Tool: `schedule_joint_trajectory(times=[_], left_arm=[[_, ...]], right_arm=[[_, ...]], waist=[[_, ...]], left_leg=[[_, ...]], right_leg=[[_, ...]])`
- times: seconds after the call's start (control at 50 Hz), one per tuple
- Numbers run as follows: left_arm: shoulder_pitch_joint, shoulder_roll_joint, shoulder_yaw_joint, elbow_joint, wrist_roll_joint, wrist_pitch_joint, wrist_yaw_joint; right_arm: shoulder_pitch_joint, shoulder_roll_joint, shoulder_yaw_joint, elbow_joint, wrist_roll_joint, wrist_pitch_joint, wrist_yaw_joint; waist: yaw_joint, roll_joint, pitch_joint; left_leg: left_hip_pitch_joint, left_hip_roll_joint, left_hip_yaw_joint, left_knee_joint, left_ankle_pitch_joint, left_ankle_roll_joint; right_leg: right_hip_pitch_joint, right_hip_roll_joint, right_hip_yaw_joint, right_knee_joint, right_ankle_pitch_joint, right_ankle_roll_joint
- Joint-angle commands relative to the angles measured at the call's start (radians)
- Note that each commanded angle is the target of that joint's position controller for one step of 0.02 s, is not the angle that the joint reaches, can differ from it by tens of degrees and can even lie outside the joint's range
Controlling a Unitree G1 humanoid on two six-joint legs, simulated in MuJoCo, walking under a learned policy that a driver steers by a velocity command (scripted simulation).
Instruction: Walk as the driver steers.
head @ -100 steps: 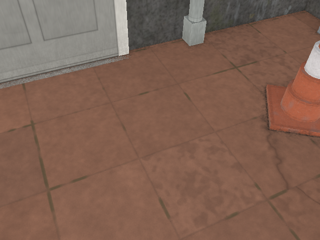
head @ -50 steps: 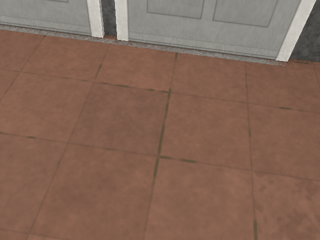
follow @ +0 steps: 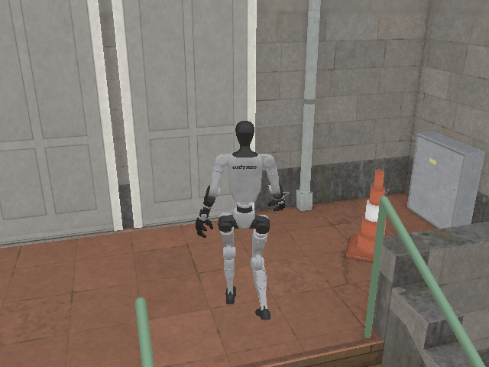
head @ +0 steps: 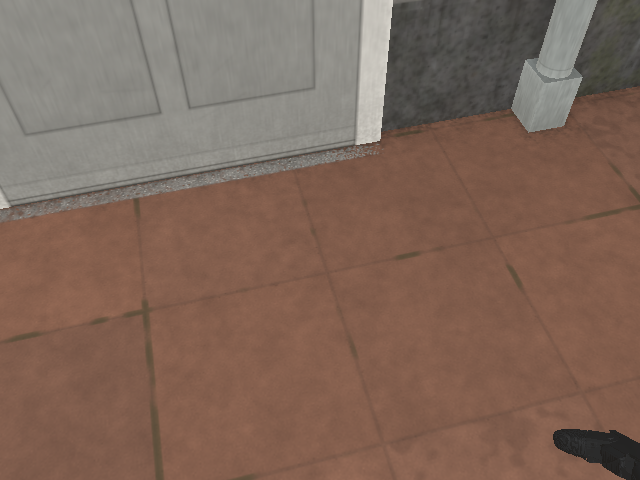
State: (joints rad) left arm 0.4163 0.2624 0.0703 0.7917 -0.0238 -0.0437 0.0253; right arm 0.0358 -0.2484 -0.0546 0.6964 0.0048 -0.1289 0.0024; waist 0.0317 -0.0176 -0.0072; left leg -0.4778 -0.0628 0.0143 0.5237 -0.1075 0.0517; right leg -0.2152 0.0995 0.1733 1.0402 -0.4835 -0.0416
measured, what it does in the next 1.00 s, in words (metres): walks ahead, turning left: right foot, then left foot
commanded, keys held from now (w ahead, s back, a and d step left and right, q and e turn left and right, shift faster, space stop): w+q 0.80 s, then no key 0.20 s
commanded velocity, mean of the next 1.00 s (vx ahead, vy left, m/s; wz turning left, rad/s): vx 0.46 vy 0.00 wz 0.37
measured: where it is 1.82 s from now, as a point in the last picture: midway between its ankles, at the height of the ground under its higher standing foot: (294, 430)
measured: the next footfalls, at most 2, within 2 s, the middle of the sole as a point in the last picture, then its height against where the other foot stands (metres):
right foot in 0.36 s outside the picture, level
left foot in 0.86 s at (247, 459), level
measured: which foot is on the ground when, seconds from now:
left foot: down 0.00-0.36, up 0.38-0.84, down 0.86-1.00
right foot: up 0.00-0.34, down 0.36-0.86, up 0.88-1.00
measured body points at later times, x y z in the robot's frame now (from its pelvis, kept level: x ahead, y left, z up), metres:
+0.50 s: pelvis +0.24 -0.04 +0.01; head +0.26 -0.06 +0.46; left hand +0.36 +0.24 -0.06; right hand +0.38 -0.30 -0.11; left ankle +0.18 +0.09 -0.63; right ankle +0.29 -0.15 -0.72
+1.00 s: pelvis +0.45 +0.09 +0.01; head +0.50 +0.13 +0.46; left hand +0.41 +0.39 -0.11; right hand +0.73 -0.06 -0.08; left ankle +0.47 +0.18 -0.72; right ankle +0.45 -0.09 -0.62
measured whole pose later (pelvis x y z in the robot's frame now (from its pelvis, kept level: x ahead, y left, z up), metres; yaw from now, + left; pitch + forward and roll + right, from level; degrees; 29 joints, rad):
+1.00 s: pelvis +0.45 +0.09 +0.01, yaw +27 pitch +3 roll +0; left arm 0.24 0.30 0.06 0.76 -0.01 -0.08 0.02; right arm 0.13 -0.26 -0.06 0.66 0.00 -0.03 0.03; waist 0.02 -0.01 0.07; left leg -0.40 -0.06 0.02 0.51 -0.16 0.08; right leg -0.48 -0.08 0.01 1.22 -0.45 0.05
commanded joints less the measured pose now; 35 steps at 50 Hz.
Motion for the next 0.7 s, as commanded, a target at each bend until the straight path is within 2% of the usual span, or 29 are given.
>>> schedule_joint_trajectory(times=[0.02,0.04,0.06,0.1,0.14,0.18,0.22,0.28,0.32,0.34,0.36,0.38,0.4,0.42,0.44,0.46,0.48,0.5,0.58,0.66,0.7], left_arm=[[-0.103,0.095,0.01,-0.137,0.005,-0.038,-0.008],[-0.154,0.084,0.01,-0.162,0.024,-0.049,-0.009],[-0.148,0.068,0.008,-0.174,0.027,-0.053,-0.013],[-0.133,0.047,0.001,-0.183,0.028,-0.053,-0.012],[-0.19,0.029,-0.013,-0.207,0.038,-0.048,-0.01],[-0.266,0.015,-0.026,-0.224,0.035,-0.054,-0.014],[-0.321,0.038,-0.024,-0.235,0.021,-0.059,-0.019],[-0.374,0.078,-0.009,-0.261,0.008,-0.065,-0.023],[-0.34,0.094,0.007,-0.258,0.009,-0.069,-0.022],[-0.273,0.108,0.019,-0.246,0.011,-0.07,-0.018],[-0.134,0.157,0.038,-0.234,0.025,-0.071,-0.007],[-0.044,0.235,0.055,-0.224,0.041,-0.056,-0.001],[-0.004,0.219,0.058,-0.197,0.034,-0.053,-0.008],[-0.032,0.152,0.04,-0.202,0.026,-0.055,-0.009],[-0.081,0.115,0.027,-0.203,0.027,-0.054,-0.011],[-0.14,0.09,0.018,-0.203,0.033,-0.054,-0.014],[-0.176,0.072,0.014,-0.196,0.038,-0.055,-0.017],[-0.197,0.066,0.014,-0.188,0.038,-0.058,-0.018],[-0.173,0.092,0.032,-0.133,0.035,-0.069,-0.013],[-0.147,0.138,0.048,-0.093,0.028,-0.062,-0.005],[-0.12,0.16,0.054,-0.074,0.017,-0.056,-0.006]], right_arm=[[0.199,-0.098,-0.033,0.006,0.001,0.025,-0.006],[0.181,-0.097,-0.032,0.01,-0.009,0.029,-0.002],[0.178,-0.089,-0.026,0.012,-0.019,0.03,-0.001],[0.178,-0.079,-0.024,0.018,-0.002,0.03,0.006],[0.177,-0.124,-0.037,0.022,0.006,0.035,0.002],[0.187,-0.17,-0.052,0.026,0.01,0.045,-0.005],[0.237,-0.191,-0.059,0.037,0.02,0.053,-0.006],[0.29,-0.185,-0.057,0.045,0.033,0.065,-0.003],[0.305,-0.162,-0.052,0.044,0.031,0.072,-0.004],[0.305,-0.132,-0.044,0.038,0.025,0.073,-0.004],[0.281,-0.07,-0.026,0.015,0.014,0.067,-0.002],[0.338,-0.021,-0.01,-0.017,0.018,0.051,-0.004],[0.346,-0.095,-0.023,-0.031,0.035,0.045,-0.007],[0.302,-0.141,-0.039,-0.028,0.035,0.052,-0.009],[0.254,-0.142,-0.043,-0.032,0.026,0.061,-0.009],[0.241,-0.13,-0.045,-0.034,0.019,0.068,-0.009],[0.234,-0.117,-0.047,-0.038,0.018,0.077,-0.006],[0.231,-0.101,-0.046,-0.041,0.018,0.087,-0.003],[0.169,-0.067,-0.036,-0.055,0.013,0.104,0.007],[0.045,-0.048,-0.021,-0.083,0.014,0.101,0.033],[-0.015,-0.053,-0.019,-0.103,0.015,0.103,0.044]], waist=[[-0.106,0.055,-0.085],[-0.085,0.02,-0.039],[-0.054,0.034,-0.034],[-0.023,0.072,-0.028],[-0.023,0.074,-0.014],[-0.043,0.083,-0.012],[-0.07,0.09,-0.026],[-0.08,0.09,-0.036],[-0.049,0.091,-0.048],[-0.013,0.095,-0.066],[0.056,0.025,-0.144],[0.056,-0.225,-0.231],[0.059,-0.288,-0.224],[0.066,-0.183,-0.131],[0.05,-0.129,-0.064],[0.019,-0.108,-0.028],[-0.008,-0.115,0.008],[-0.025,-0.116,0.022],[-0.029,-0.063,0.023],[0.009,-0.046,0.042],[0.031,-0.04,0.058]], left_leg=[[0.541,0.336,-0.544,-0.264,-0.238,0.21],[0.436,0.301,-0.484,-0.285,-0.138,0.213],[0.373,0.272,-0.444,-0.307,-0.076,0.216],[0.318,0.237,-0.4,-0.331,-0.021,0.231],[0.224,0.221,-0.331,-0.344,0.039,0.231],[0.137,0.189,-0.271,-0.336,0.051,0.206],[0.126,0.195,-0.278,-0.312,0.034,0.193],[0.162,0.21,-0.335,-0.241,-0.073,0.164],[0.152,0.181,-0.361,-0.162,-0.159,0.125],[0.117,0.144,-0.351,-0.087,-0.183,0.095],[0.003,0.08,-0.276,0.149,-0.244,0.043],[-0.253,-0.01,-0.126,0.457,-0.457,-0.013],[-0.404,0.042,-0.125,0.653,-0.474,-0.027],[-0.448,0.082,-0.144,0.742,-0.381,-0.033],[-0.436,0.103,-0.126,0.755,-0.304,-0.036],[-0.4,0.125,-0.126,0.732,-0.241,-0.04],[-0.359,0.145,-0.133,0.703,-0.205,-0.044],[-0.319,0.154,-0.126,0.685,-0.177,-0.049],[-0.31,0.158,-0.124,0.566,-0.043,-0.071],[-0.25,0.155,-0.072,0.328,0.111,-0.059],[-0.231,0.148,-0.04,0.254,0.112,-0.046]], right_leg=[[-0.537,-0.116,-0.042,0.306,0.119,0.019],[-0.515,-0.142,-0.059,0.257,0.151,0.019],[-0.474,-0.165,-0.061,0.219,0.166,0.021],[-0.456,-0.187,-0.083,0.101,0.154,0.039],[-0.401,-0.192,-0.116,-0.08,0.162,0.062],[-0.294,-0.17,-0.137,-0.245,0.287,0.076],[-0.227,-0.142,-0.134,-0.338,0.398,0.089],[-0.161,-0.114,-0.117,-0.453,0.421,0.078],[-0.043,-0.102,-0.126,-0.532,0.392,0.055],[0.061,-0.123,-0.121,-0.56,0.361,0.032],[0.257,-0.269,0.016,-0.579,0.295,-0.028],[0.48,-0.499,0.345,-0.661,0.166,-0.147],[0.47,-0.554,0.584,-0.735,-0.075,-0.215],[0.405,-0.514,0.494,-0.75,-0.113,-0.197],[0.311,-0.462,0.355,-0.759,-0.008,-0.166],[0.228,-0.417,0.253,-0.781,0.102,-0.148],[0.154,-0.39,0.171,-0.807,0.203,-0.135],[0.103,-0.37,0.098,-0.833,0.274,-0.124],[0.103,-0.36,-0.071,-0.863,0.479,-0.133],[0.122,-0.354,-0.198,-0.868,0.51,-0.113],[0.152,-0.367,-0.23,-0.87,0.494,-0.11]])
